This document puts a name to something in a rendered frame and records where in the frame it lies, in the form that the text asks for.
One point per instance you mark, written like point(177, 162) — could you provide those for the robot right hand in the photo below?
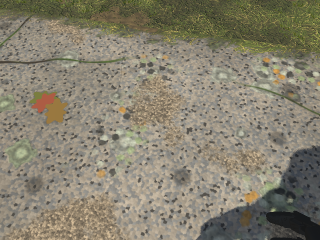
point(297, 222)

